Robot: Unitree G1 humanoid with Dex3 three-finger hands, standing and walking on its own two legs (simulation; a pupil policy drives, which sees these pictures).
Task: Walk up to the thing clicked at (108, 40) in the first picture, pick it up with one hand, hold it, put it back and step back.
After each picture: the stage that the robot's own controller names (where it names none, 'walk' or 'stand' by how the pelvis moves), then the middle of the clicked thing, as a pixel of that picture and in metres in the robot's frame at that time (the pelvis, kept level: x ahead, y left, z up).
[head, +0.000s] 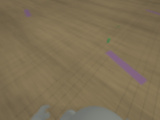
stand; (108, 40) +1.88 -0.46 -0.72
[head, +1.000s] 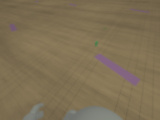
walk; (96, 43) +1.77 -0.02 -0.69
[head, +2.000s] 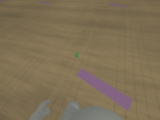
walk; (76, 55) +1.17 +0.33 -0.71
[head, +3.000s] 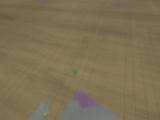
walk; (75, 71) +0.74 +0.28 -0.72
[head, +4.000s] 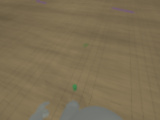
walk; (74, 87) +0.47 +0.21 -0.72
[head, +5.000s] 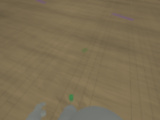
stand; (71, 97) +0.34 +0.17 -0.70
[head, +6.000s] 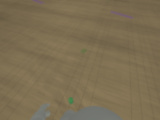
stand; (70, 100) +0.30 +0.18 -0.73
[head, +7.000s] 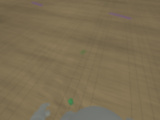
stand; (70, 101) +0.30 +0.19 -0.73
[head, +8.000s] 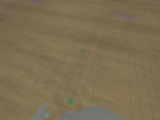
stand; (70, 101) +0.29 +0.19 -0.73
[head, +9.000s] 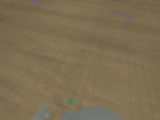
stand; (70, 101) +0.29 +0.19 -0.73
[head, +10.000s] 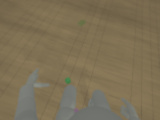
go down; (68, 80) +0.33 +0.19 -0.57
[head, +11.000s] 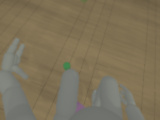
go down; (67, 66) +0.38 +0.21 -0.33
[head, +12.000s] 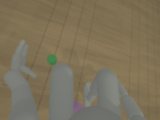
close in; (52, 60) +0.36 +0.24 -0.25
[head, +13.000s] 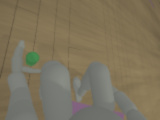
close; (32, 59) +0.36 +0.26 -0.21
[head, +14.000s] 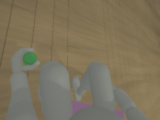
close; (29, 59) +0.35 +0.27 -0.21
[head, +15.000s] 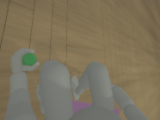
lift; (28, 60) +0.34 +0.27 -0.22
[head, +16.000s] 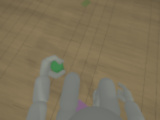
lift; (58, 68) +0.30 +0.22 -0.02
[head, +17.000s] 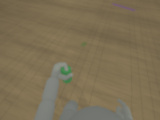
lift; (66, 74) +0.31 +0.16 +0.00
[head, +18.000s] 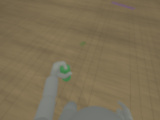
hold; (65, 73) +0.32 +0.17 -0.01
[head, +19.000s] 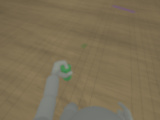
hold; (66, 72) +0.32 +0.17 +0.01
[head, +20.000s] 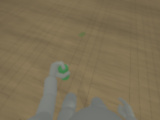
crouch; (64, 72) +0.33 +0.18 -0.06
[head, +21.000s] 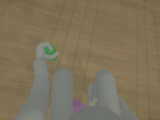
lower; (51, 53) +0.42 +0.24 -0.11
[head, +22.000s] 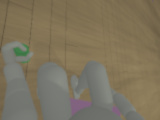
lower; (22, 54) +0.39 +0.29 -0.22
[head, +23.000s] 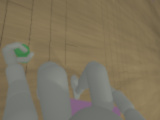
lower; (23, 54) +0.38 +0.29 -0.22
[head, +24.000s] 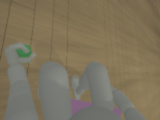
lower; (25, 54) +0.37 +0.29 -0.22
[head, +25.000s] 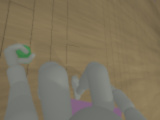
lower; (25, 55) +0.37 +0.29 -0.22
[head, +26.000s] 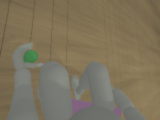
open; (29, 58) +0.35 +0.26 -0.22
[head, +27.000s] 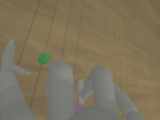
stand; (43, 59) +0.35 +0.25 -0.23
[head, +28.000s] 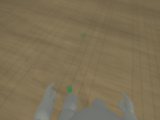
stand; (69, 89) +0.32 +0.17 -0.60
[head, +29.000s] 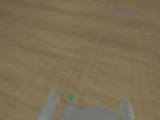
stand; (70, 97) +0.33 +0.18 -0.66
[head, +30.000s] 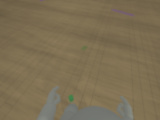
stand; (71, 98) +0.32 +0.17 -0.67
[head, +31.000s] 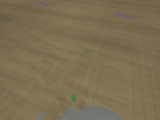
stand; (73, 98) +0.35 +0.17 -0.72
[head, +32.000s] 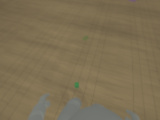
walk; (76, 85) +0.41 +0.14 -0.70
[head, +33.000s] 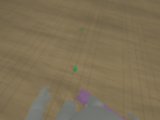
walk; (74, 68) +0.66 +0.13 -0.70
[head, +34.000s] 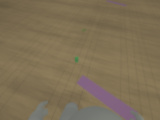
stand; (76, 59) +0.96 +0.22 -0.70
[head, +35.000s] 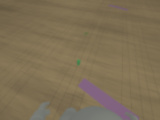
stand; (78, 62) +0.95 +0.20 -0.72
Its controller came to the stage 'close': yes
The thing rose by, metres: 0.70
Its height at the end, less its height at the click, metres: +0.00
